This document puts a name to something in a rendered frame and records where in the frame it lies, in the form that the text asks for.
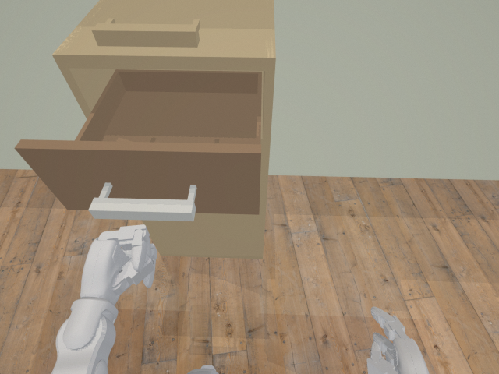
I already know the cabinet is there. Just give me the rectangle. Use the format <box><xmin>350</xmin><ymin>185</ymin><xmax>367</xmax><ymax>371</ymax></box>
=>
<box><xmin>52</xmin><ymin>0</ymin><xmax>276</xmax><ymax>259</ymax></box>

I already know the handle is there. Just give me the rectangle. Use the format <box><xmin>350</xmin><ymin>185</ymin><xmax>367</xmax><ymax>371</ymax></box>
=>
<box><xmin>92</xmin><ymin>23</ymin><xmax>200</xmax><ymax>48</ymax></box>
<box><xmin>89</xmin><ymin>182</ymin><xmax>196</xmax><ymax>221</ymax></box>

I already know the robot left forearm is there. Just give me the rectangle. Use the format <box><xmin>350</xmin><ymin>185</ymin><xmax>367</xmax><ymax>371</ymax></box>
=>
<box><xmin>51</xmin><ymin>297</ymin><xmax>119</xmax><ymax>374</ymax></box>

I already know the robot right hand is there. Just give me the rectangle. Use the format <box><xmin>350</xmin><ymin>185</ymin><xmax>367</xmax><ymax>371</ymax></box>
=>
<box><xmin>367</xmin><ymin>306</ymin><xmax>429</xmax><ymax>374</ymax></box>

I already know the robot left hand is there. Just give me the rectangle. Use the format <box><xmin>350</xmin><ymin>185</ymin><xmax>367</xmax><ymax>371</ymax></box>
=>
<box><xmin>80</xmin><ymin>224</ymin><xmax>157</xmax><ymax>305</ymax></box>

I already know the drawer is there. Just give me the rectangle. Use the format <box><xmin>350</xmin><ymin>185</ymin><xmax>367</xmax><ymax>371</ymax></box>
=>
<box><xmin>15</xmin><ymin>69</ymin><xmax>262</xmax><ymax>215</ymax></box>

